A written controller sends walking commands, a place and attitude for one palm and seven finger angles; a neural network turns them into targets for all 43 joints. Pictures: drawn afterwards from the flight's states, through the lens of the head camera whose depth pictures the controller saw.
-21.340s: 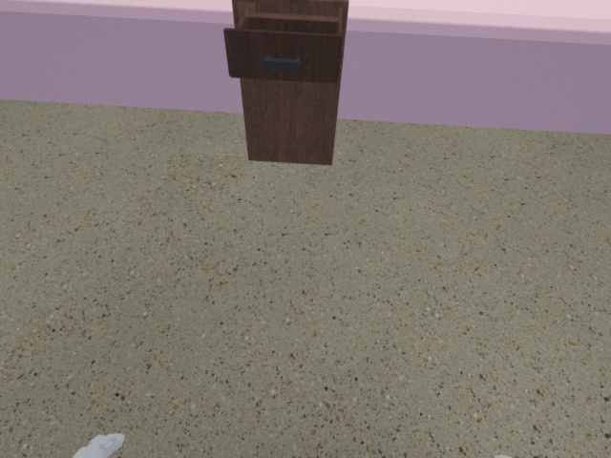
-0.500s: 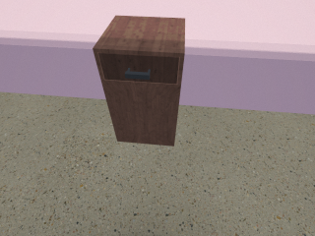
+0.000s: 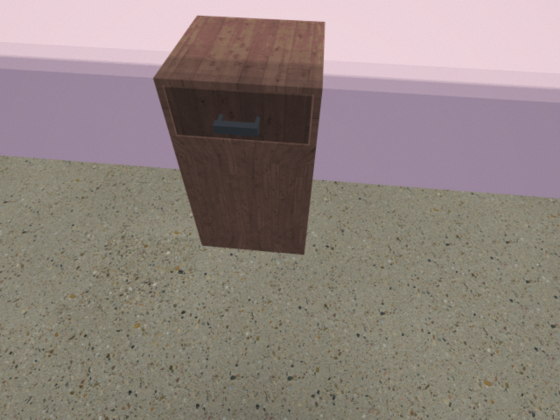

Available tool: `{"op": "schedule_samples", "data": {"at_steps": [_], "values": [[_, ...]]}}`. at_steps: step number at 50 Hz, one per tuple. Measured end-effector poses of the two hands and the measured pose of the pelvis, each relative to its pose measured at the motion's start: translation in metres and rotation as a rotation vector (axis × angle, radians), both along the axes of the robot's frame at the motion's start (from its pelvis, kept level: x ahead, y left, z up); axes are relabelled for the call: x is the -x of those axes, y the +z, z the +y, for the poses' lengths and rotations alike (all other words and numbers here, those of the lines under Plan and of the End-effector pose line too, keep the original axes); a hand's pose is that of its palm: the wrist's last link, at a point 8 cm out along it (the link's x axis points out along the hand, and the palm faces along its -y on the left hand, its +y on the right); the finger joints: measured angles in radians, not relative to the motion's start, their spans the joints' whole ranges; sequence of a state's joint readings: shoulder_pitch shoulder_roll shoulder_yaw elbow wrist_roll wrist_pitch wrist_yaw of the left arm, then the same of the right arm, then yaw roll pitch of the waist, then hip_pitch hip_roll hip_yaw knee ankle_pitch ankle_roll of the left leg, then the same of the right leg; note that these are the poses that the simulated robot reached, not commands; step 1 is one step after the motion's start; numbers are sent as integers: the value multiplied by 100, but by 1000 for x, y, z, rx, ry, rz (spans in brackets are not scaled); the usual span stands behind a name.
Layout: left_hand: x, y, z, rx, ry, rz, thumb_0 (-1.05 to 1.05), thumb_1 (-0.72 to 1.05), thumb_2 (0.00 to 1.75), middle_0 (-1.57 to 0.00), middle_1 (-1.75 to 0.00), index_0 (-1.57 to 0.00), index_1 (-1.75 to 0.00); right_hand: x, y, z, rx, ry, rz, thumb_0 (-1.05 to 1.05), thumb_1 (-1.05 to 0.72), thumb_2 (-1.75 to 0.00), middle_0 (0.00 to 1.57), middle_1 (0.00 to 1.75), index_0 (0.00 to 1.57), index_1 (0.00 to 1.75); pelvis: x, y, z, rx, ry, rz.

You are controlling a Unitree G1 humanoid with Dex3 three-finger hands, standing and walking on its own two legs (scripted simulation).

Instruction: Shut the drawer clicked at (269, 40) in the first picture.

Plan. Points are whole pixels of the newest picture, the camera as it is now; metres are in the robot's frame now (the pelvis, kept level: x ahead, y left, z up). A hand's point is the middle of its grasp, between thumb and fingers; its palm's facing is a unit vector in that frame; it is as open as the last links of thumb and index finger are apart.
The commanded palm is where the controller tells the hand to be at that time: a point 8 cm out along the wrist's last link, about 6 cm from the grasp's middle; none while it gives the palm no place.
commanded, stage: look to check the result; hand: left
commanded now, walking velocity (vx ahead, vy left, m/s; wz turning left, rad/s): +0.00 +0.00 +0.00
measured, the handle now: (237, 123) +0.86 +0.17 -0.09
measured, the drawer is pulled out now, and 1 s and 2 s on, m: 0.00 0.00 0.00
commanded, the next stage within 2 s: stand and wait in 0.38 s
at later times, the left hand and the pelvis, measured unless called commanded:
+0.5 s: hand out of the picture +0.00 +0.15 -0.18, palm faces +0.06 -0.98 -0.17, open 7.4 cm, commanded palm none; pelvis +0.01 -0.01 +0.00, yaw +0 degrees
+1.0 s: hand out of the picture +0.01 +0.16 -0.17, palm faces +0.05 -0.98 -0.18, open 7.4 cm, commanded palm none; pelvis +0.02 +0.00 +0.00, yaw -1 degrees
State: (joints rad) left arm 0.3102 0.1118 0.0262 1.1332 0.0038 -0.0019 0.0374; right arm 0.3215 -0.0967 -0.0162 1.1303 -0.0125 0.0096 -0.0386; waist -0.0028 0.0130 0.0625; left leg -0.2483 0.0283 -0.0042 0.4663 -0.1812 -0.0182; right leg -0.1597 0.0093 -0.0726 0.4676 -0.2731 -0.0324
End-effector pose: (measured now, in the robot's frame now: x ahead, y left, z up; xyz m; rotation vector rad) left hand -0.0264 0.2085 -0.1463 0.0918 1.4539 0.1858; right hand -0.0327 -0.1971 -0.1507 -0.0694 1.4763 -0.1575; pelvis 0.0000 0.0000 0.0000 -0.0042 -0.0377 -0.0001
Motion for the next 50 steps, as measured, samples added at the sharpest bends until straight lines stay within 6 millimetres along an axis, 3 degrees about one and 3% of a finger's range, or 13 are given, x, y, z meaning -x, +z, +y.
{"op": "schedule_samples", "data": {"at_steps": [15,33,50], "values": [[-10,0,-6,6,0,-7,1,91,90,-20,-30,-20,-30,-22,1,-9,12,12,-29,1,-92,-90,19,30,19,30,-8,1,-4,-2,-1,-1],[-30,1,-3,-7,-16,-30,0,91,90,-20,-30,-20,-30,-31,2,-13,19,6,-28,1,-91,-90,19,30,19,30,-18,2,-6,-4,-7,1],[-34,2,1,-9,-21,-28,0,91,90,-20,-30,-20,-30,-37,3,-14,26,9,-31,1,-91,-90,19,30,19,30,-22,3,-4,-5,-10,0]]}}
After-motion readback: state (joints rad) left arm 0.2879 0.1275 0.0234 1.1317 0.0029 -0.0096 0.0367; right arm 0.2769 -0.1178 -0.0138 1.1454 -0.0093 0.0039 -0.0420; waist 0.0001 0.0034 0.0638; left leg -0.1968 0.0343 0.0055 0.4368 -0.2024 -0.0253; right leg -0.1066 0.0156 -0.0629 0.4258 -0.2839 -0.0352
